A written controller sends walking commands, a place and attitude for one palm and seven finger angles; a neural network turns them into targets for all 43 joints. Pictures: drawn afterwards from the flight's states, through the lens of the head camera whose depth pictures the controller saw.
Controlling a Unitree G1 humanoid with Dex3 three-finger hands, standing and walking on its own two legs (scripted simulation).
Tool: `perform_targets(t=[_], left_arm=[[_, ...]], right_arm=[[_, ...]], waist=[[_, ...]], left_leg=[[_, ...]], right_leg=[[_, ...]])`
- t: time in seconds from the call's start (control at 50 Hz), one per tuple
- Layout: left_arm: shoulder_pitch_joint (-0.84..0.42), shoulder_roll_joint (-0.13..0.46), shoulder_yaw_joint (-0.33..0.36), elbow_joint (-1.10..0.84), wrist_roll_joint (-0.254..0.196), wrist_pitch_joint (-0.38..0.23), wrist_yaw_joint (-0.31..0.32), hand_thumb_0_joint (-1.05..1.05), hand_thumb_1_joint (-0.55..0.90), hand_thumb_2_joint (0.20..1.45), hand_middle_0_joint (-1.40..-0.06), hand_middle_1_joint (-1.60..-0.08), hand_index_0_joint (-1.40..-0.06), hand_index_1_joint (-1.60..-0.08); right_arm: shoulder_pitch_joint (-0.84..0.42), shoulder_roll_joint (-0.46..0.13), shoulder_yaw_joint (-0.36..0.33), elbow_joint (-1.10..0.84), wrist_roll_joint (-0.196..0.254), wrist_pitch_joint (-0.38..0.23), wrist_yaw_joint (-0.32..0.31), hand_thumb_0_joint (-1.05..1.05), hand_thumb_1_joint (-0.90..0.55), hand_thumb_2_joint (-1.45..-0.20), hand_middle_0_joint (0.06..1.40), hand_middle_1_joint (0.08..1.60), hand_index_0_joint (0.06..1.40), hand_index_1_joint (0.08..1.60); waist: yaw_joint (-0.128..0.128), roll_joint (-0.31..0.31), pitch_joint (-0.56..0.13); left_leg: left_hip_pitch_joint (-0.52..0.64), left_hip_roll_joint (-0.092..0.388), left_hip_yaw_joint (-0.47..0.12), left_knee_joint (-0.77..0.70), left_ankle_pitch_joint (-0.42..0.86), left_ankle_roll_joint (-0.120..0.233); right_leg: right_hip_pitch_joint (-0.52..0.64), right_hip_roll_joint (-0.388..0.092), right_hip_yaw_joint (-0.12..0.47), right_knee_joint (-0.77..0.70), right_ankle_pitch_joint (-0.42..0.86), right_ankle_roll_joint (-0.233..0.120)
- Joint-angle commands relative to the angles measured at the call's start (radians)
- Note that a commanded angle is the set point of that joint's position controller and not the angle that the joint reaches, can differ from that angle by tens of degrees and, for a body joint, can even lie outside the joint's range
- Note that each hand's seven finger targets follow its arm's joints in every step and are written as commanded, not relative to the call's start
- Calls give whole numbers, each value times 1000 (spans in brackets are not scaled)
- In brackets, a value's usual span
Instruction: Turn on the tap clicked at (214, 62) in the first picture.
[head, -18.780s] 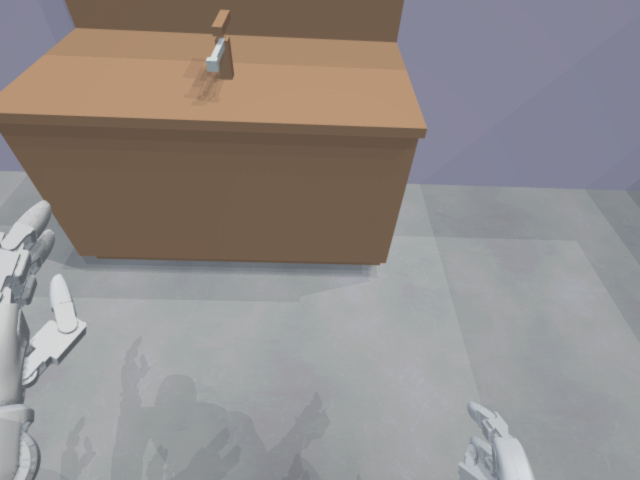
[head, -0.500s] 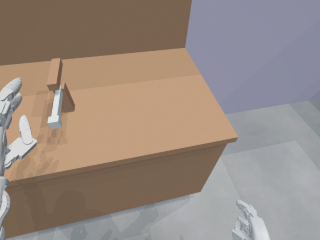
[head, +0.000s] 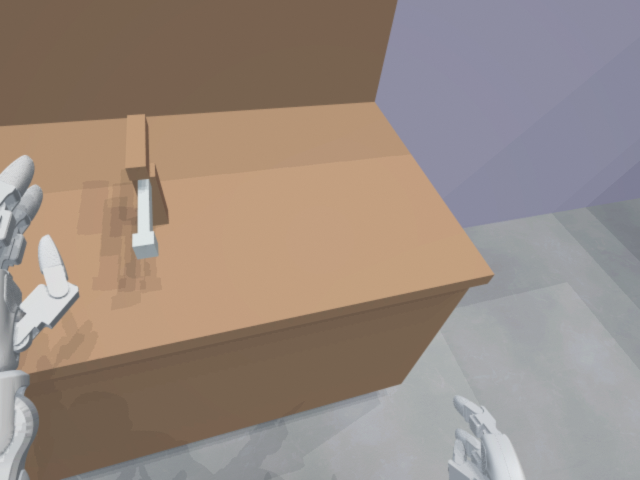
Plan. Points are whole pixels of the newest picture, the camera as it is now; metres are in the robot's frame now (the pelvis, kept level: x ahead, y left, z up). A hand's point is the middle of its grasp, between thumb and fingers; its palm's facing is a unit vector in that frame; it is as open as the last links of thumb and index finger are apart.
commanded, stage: come to a stop and stand still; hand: left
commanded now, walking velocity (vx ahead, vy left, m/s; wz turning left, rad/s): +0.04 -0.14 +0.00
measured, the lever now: (145, 245) +0.38 +0.30 +0.03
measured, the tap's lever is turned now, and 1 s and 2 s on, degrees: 0 0 0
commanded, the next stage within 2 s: look again from close up in 1.20 s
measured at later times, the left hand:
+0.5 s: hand (85, 333) +0.19 +0.24 +0.15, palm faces +0.40 -0.84 -0.36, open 7.5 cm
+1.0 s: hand (132, 305) +0.24 +0.22 +0.13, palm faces +0.30 -0.83 -0.46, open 7.4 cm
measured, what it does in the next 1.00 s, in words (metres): steps on the spot: right foot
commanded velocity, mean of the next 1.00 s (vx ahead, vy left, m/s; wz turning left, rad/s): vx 0.01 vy -0.02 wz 0.00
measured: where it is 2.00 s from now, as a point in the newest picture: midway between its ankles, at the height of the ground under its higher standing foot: outside the picture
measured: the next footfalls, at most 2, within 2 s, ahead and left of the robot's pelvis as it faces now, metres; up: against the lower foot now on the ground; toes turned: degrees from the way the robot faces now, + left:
right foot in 0.22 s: +0.04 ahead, -0.11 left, +0.00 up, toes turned +1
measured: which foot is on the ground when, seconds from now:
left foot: down 0.00-1.00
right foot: up 0.00-0.20, down 0.22-1.00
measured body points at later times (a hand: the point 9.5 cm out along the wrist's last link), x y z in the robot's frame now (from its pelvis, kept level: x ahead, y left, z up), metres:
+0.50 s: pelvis -0.02 -0.01 +0.00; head -0.02 +0.00 +0.45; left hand +0.17 +0.28 +0.17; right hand +0.14 -0.25 -0.07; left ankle +0.03 +0.04 -0.74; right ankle +0.01 -0.11 -0.74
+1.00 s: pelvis +0.02 -0.03 +0.00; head +0.06 -0.02 +0.45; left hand +0.22 +0.27 +0.15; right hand +0.17 -0.27 -0.09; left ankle +0.03 +0.04 -0.74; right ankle +0.00 -0.11 -0.74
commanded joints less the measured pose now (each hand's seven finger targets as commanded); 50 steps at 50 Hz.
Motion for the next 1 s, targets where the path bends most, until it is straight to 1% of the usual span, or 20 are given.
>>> perform_targets(t=[0.0,0.14,0.2,0.26,0.34,0.44,0.54,0.58,0.6,0.62,0.64,0.66,0.7,0.74,0.78,0.84,0.88,0.9,0.92,0.98], left_arm=[[-74,189,68,-239,17,-52,4,0,900,900,-200,-300,-200,-300],[-6,215,122,-318,-6,-36,-13,0,900,900,-200,-300,-200,-300],[35,216,133,-314,-10,-32,-16,0,900,900,-200,-300,-200,-300],[76,187,116,-251,-15,-25,-15,0,900,900,-200,-300,-200,-300],[59,164,89,-190,-5,-13,-3,0,900,900,-200,-300,-200,-300],[-66,165,48,-187,9,-23,10,0,900,900,-200,-300,-200,-300],[-121,167,31,-237,21,-36,24,0,900,900,-200,-300,-200,-300],[-87,175,49,-236,20,-37,28,0,900,900,-200,-300,-200,-300],[-1061,1020,310,-648,76,-195,32,0,900,900,-200,-300,-200,-300],[-639,462,304,-96,87,-105,20,0,900,900,-200,-300,-200,-300],[-471,419,244,-104,49,-84,16,0,900,900,-200,-300,-200,-300],[-339,420,244,-30,26,-75,17,0,900,900,-200,-300,-200,-300],[-60,294,171,18,-16,-70,-17,0,900,900,-200,-300,-200,-300],[117,230,112,-165,-42,-70,-27,0,900,900,-200,-300,-200,-300],[192,192,92,-216,-57,-61,-20,0,900,900,-200,-300,-200,-300],[155,237,147,-194,-57,-43,0,0,900,900,-200,-300,-200,-300],[91,265,179,-188,-50,-41,5,0,900,900,-200,-300,-200,-300],[13,353,226,-243,-40,-48,13,0,900,900,-200,-300,-200,-300],[-1,296,191,-210,-37,-42,13,0,900,900,-200,-300,-200,-300],[-78,281,149,-258,-23,-25,17,0,900,900,-200,-300,-200,-300]], right_arm=[[-78,-145,-75,-156,1,-42,1,0,-900,-900,200,300,200,300],[-97,-137,-78,-194,-3,-4,14,0,-900,-900,200,300,200,300],[-107,-138,-75,-201,1,-1,17,0,-900,-900,200,300,200,300],[-115,-148,-77,-201,9,7,11,0,-900,-900,200,300,200,300],[-116,-152,-77,-197,17,18,-7,0,-900,-900,200,300,200,300],[-120,-155,-70,-179,15,1,-29,0,-900,-900,200,300,200,300],[-122,-160,-70,-165,11,-18,-35,0,-900,-900,200,300,200,300],[-120,-157,-70,-165,10,-19,-34,0,-900,-900,200,300,200,300],[34,-241,149,-308,115,19,-99,0,-900,-900,200,300,200,300],[-44,-70,-4,-206,83,-45,-72,0,-900,-900,200,300,200,300],[-93,-114,3,-165,34,-36,-37,0,-900,-900,200,300,200,300],[-99,-191,-35,-158,20,-22,-28,0,-900,-900,200,300,200,300],[-68,-187,-59,-177,15,-21,2,0,-900,-900,200,300,200,300],[-10,-195,-69,-205,19,-16,23,0,-900,-900,200,300,200,300],[-9,-190,-80,-191,33,-22,37,0,-900,-900,200,300,200,300],[-35,-190,-81,-170,37,-21,23,0,-900,-900,200,300,200,300],[-64,-194,-74,-162,29,-17,5,0,-900,-900,200,300,200,300],[-79,-205,-71,-158,25,-8,-5,0,-900,-900,200,300,200,300],[-89,-185,-64,-154,21,-4,-13,0,-900,-900,200,300,200,300],[-98,-186,-61,-156,23,-4,-20,0,-900,-900,200,300,200,300]], waist=[[-28,170,-136],[-34,228,-186],[-30,213,-192],[-28,139,-166],[-34,128,-98],[-36,67,-72],[-29,154,-81],[-24,135,-86],[-122,398,-6],[-43,131,-89],[-36,25,-80],[-14,48,-109],[-14,156,-205],[-9,191,-221],[-7,107,-209],[-15,-20,-203],[-26,-37,-171],[-30,46,-195],[-31,70,-197],[-25,187,-237]], left_leg=[[165,288,-280,-185,183,-149],[252,286,-227,-122,422,-189],[191,267,-209,-113,291,-181],[30,228,-198,-165,-76,-174],[-70,192,-202,-192,-333,-129],[-8,162,-197,-118,-233,-88],[18,168,-217,-135,-237,-80],[-3,171,-218,-142,-238,-76],[-355,144,-257,-77,-380,-17],[-223,271,-304,-80,-334,-18],[-119,195,-261,-111,-226,-61],[-31,171,-239,-65,-165,-82],[32,172,-208,-18,-129,-103],[23,172,-192,-4,-49,-92],[44,172,-179,6,37,-77],[88,184,-187,-6,180,-90],[81,183,-193,-18,165,-93],[96,181,-192,-21,194,-93],[90,181,-189,-20,213,-93],[115,176,-175,18,286,-83]], right_leg=[[-86,1,5,60,-45,-7],[-66,21,-29,5,-44,-11],[20,19,-35,-94,9,-19],[133,6,-20,-133,41,-30],[90,-20,39,-159,-62,-37],[-12,-58,114,-227,-102,-37],[-20,-53,114,-202,-95,-35],[13,-49,104,-191,-62,-32],[150,25,83,-28,-9,47],[-34,-81,62,6,-119,-2],[-59,-69,33,-92,-161,-13],[-91,-57,80,-108,-105,-37],[-97,-85,111,-90,-22,-62],[-44,-100,118,-92,78,-56],[-33,-104,110,-97,160,-46],[-40,-84,91,-80,236,-31],[-55,-77,98,-79,219,-31],[-45,-73,103,-51,231,-33],[-30,-76,86,-40,234,-32],[10,-80,94,-33,297,-35]])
